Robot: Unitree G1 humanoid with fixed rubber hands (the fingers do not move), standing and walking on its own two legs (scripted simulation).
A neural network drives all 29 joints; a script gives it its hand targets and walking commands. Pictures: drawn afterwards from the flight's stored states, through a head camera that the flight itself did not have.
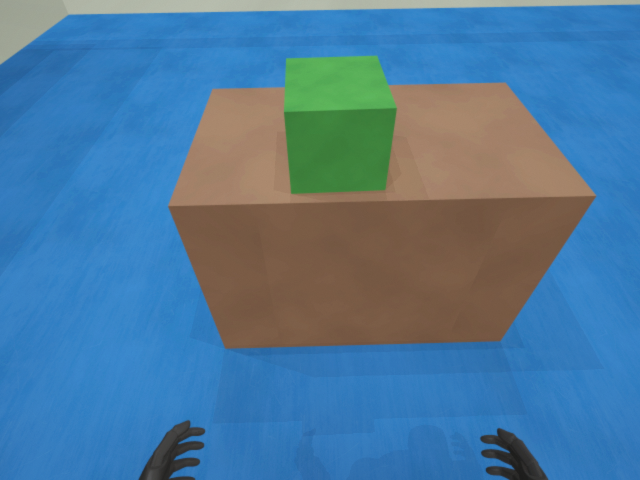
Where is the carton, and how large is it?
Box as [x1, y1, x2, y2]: [284, 56, 396, 193]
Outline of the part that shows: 377,56 286,58 284,117 291,193 377,190 385,188 396,107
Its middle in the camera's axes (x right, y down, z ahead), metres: +0.03 -0.27 +0.90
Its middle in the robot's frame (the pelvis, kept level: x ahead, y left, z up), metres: +0.87 +0.01 +0.01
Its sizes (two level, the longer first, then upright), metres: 0.258 0.218 0.203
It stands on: a pedestal, 0.66 m high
